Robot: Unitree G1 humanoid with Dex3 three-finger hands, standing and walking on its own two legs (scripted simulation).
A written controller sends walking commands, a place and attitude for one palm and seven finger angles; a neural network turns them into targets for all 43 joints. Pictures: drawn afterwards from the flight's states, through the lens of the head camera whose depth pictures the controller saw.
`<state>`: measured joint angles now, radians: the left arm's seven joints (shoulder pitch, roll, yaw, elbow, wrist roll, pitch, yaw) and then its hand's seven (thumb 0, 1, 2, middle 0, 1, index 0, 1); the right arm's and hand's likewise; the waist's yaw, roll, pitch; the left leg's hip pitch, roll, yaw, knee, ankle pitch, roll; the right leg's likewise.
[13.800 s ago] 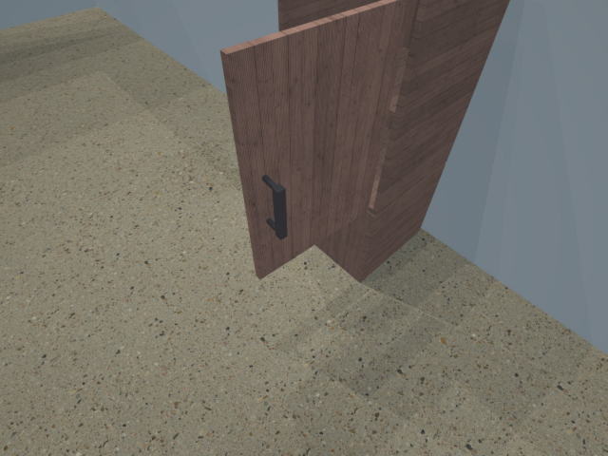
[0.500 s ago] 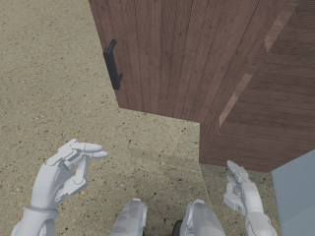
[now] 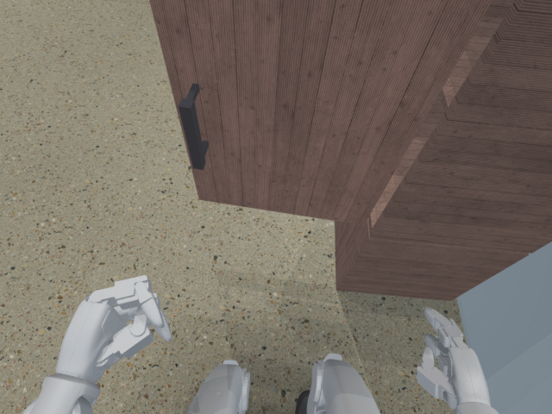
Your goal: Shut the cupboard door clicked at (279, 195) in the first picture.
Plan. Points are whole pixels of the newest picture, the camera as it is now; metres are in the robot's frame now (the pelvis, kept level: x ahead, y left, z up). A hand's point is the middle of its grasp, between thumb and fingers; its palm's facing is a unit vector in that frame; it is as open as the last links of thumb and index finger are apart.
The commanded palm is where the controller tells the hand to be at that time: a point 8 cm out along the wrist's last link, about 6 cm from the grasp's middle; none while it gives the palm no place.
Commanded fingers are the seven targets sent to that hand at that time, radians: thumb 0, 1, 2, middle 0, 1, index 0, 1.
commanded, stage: raise the hand and make a fist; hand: left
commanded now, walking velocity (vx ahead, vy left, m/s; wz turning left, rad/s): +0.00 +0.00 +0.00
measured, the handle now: (196, 129) +0.55 +0.17 +0.04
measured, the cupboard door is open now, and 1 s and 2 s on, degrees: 86 86 86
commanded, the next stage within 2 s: bring the fist close to the handle in 0.76 s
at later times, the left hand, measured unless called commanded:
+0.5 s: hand (132, 305) +0.24 +0.19 +0.05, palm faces -0.08 -1.00 -0.04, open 3.1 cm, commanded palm +0.22 +0.24 +0.05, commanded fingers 0.00 0.90 0.90 -1.30 -1.50 -1.30 -1.50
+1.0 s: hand (147, 304) +0.25 +0.18 +0.05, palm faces -0.08 -1.00 -0.06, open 3.1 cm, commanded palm +0.24 +0.23 +0.05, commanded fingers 0.00 0.90 0.90 -1.30 -1.50 -1.30 -1.50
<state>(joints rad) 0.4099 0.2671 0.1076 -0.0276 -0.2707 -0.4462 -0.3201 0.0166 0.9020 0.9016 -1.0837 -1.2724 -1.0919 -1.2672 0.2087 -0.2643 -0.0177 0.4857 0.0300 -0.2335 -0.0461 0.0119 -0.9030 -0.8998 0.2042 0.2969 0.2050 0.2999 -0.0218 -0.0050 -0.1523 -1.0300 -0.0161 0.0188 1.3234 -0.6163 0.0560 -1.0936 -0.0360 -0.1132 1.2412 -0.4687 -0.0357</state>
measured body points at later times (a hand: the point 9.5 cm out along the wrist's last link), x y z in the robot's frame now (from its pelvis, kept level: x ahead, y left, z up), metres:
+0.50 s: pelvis +0.02 +0.00 +0.00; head +0.11 +0.02 +0.45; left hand +0.24 +0.25 +0.05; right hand +0.21 -0.23 -0.07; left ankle +0.01 +0.08 -0.62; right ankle +0.07 -0.11 -0.62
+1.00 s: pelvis +0.01 -0.01 +0.00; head +0.10 +0.00 +0.44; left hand +0.24 +0.23 +0.06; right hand +0.21 -0.24 -0.07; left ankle +0.01 +0.08 -0.62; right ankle +0.07 -0.11 -0.62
